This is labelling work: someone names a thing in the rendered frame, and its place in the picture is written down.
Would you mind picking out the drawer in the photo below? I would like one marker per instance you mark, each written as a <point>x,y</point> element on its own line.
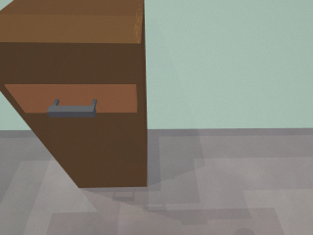
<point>111,98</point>

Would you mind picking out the handle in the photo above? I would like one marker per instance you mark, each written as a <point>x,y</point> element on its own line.
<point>79,111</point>

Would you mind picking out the cabinet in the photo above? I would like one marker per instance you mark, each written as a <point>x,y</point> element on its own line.
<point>82,42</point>

